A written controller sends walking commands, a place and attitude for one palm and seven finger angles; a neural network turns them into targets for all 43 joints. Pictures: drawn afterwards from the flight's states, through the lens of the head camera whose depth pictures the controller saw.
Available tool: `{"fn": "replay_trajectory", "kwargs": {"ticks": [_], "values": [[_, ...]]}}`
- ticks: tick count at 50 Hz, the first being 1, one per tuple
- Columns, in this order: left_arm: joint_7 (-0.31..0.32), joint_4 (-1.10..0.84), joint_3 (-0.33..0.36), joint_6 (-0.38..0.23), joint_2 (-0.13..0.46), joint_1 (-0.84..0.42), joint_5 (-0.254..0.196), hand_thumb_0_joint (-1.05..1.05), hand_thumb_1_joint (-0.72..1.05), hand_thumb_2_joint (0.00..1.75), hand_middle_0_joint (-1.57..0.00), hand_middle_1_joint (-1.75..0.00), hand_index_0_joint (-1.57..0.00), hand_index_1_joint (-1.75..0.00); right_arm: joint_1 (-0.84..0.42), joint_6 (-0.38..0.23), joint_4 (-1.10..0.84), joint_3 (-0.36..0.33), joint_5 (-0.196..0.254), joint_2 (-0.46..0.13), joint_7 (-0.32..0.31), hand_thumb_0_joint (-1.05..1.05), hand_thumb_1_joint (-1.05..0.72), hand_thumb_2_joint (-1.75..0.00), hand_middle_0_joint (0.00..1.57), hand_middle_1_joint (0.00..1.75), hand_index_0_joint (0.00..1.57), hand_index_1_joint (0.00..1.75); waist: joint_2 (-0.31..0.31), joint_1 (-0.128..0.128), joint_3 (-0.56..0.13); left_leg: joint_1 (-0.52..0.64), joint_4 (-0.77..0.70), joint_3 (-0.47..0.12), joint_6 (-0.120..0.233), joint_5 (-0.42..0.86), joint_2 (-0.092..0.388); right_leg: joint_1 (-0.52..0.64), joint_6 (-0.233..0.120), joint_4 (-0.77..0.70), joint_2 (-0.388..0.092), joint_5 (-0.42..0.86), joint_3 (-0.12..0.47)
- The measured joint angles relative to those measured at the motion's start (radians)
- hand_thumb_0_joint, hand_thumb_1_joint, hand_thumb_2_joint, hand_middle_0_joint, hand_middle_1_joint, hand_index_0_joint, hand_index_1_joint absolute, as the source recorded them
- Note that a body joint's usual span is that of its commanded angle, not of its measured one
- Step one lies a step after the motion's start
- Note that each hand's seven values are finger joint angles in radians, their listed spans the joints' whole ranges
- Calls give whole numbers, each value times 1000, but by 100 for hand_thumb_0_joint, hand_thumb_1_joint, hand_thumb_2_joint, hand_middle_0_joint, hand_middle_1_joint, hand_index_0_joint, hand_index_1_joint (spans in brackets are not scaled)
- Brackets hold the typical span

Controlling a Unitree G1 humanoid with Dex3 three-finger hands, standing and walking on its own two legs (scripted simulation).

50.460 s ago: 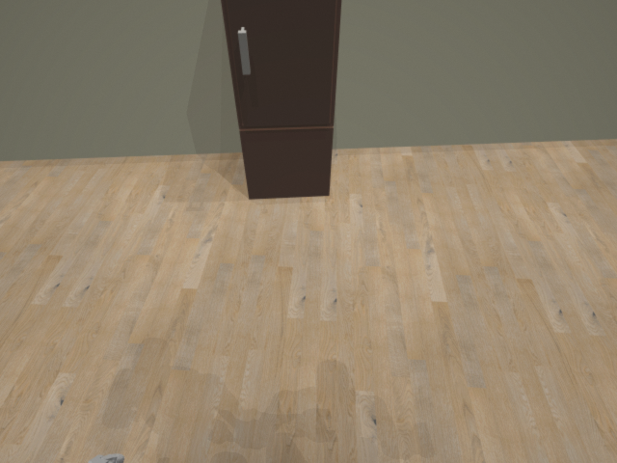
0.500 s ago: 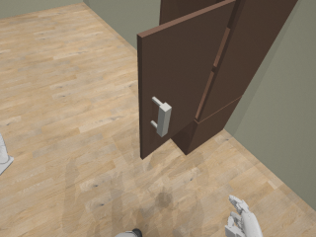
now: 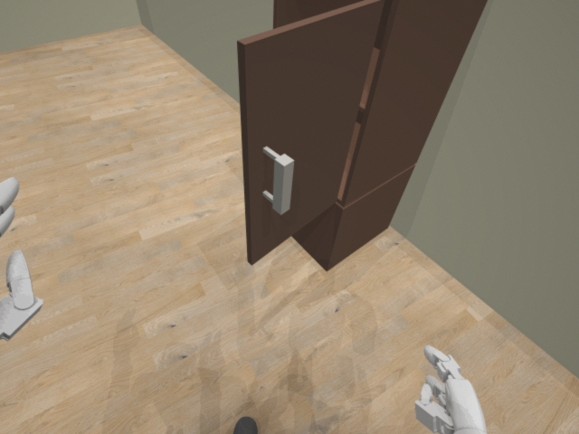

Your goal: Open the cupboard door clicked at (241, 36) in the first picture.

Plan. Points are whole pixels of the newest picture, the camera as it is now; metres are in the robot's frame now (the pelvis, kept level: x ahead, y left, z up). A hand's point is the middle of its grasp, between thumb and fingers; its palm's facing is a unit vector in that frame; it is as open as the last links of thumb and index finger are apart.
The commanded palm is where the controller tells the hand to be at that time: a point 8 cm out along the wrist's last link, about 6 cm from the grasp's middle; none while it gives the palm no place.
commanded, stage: stop stepping back and stand still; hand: left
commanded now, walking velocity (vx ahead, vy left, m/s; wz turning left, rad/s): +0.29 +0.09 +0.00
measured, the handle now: (274, 180) +0.60 +0.06 -0.03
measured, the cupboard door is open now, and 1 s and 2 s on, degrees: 96 96 96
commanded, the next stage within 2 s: let the arm hang, fingers relaxed in 0.60 s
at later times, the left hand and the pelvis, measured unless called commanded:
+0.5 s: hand out of the picture +0.13 +0.27 +0.17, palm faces +0.43 -0.77 -0.48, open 7.4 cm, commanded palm +0.08 +0.31 +0.18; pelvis -0.06 +0.01 +0.00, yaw +1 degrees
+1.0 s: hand out of the picture +0.01 +0.17 -0.17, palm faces +0.10 -0.98 -0.17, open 7.0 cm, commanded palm none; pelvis -0.06 +0.00 +0.00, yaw +3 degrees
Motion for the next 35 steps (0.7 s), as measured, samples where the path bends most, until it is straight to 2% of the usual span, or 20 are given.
{"fn": "replay_trajectory", "kwargs": {"ticks": [1, 3, 4, 6, 9, 11, 12, 15, 19, 24, 30, 35], "values": [[0, -8, 0, 2, -4, 4, 4, 1, 89, 90, -21, -30, -21, -30, 2, 2, 2, 2, 0, 2, 1, 1, -90, -90, 20, 30, 20, 30, -1, 3, 0, -42, 68, 1, -18, -90, -2, 0, -19, -46, -3, 62, -3], [-2, -24, -9, 2, -19, 12, 11, 1, 89, 90, -21, -30, -22, -30, 13, 14, 37, 4, -7, 3, 3, 1, -90, -90, 20, 30, 20, 30, -6, 24, -7, -118, 341, -24, -38, -203, -14, -25, -40, -48, -9, 198, -3], [-2, -21, -15, -4, -28, 13, 15, 1, 88, 90, -21, -30, -22, -30, 27, 20, 61, 6, -7, 4, 2, 1, -90, -90, 20, 30, 20, 30, -12, 34, -22, -132, 457, -28, -43, -224, -19, -29, -40, -48, -13, 214, 3], [4, 12, -22, -19, -49, -2, 24, 1, 88, 90, -22, -30, -22, -30, 67, 26, 97, 11, -3, 7, -6, 1, -90, -90, 20, 30, 20, 30, -21, 41, -59, -96, 533, -16, -38, -242, -11, -25, -30, -68, -21, 221, 7], [16, 88, -31, -32, -80, -61, 39, 1, 88, 90, -22, -30, -22, -30, 122, 9, 126, 12, 3, -7, -22, 1, -90, -90, 20, 30, 20, 30, -11, 32, -92, 53, 374, -1, -12, -277, 16, -24, -19, -81, -30, 226, -10], [22, 118, -36, -34, -100, -93, 44, 1, 88, 90, -21, -30, -22, -30, 144, -8, 126, 5, 6, -33, -26, 1, -90, -90, 21, 30, 20, 30, 24, 17, -97, 164, 212, -10, 10, -272, 42, -38, -13, -58, -22, 216, -35], [23, 127, -36, -36, -105, -105, 44, 1, 88, 90, -21, -30, -22, -30, 142, -13, 130, -1, 8, -41, -27, 1, -90, -90, 20, 30, 20, 30, 34, 6, -90, 188, 174, -17, 7, -252, 46, -47, -9, -39, -23, 209, -45], [20, 138, -20, -38, -97, -89, 39, 1, 89, 90, -21, -30, -21, -30, 114, -11, 128, -4, 15, -38, -22, 1, -90, -90, 20, 30, 20, 30, 15, -6, -50, 212, 163, 7, -18, -246, 25, -44, -4, -19, -46, 216, -22], [8, 109, -8, -43, -59, -36, 37, 1, 89, 90, -21, -30, -21, -30, 96, -32, 91, 1, 15, -22, -13, 1, -90, -90, 20, 30, 20, 30, 12, -25, -23, 211, 170, 21, -16, -240, 22, -53, 8, -5, -51, 220, -8], [4, 95, -2, -65, -46, -22, 35, 1, 89, 90, -21, -30, -21, -30, 82, -39, 75, 13, 12, -4, -6, 1, -90, -90, 20, 30, 20, 30, 23, -19, -17, 191, 191, 17, -18, -238, 33, -63, 2, -5, -40, 233, -13], [9, 118, -12, -66, -92, -37, 37, 1, 88, 90, -21, -30, -22, -30, 78, -30, 80, 12, 4, -10, -8, 1, -90, -90, 20, 30, 20, 30, 51, 4, -29, 159, 226, 6, -14, -255, 45, -79, -10, 1, -27, 232, -23], [9, 125, -33, -55, -116, -66, 36, 1, 88, 90, -21, -30, -21, -30, 70, -21, 100, 4, 5, -27, -9, 1, -90, -90, 20, 30, 20, 30, 48, 10, -17, 169, 228, -2, -25, -257, 37, -70, -7, 12, -36, 217, -30]]}}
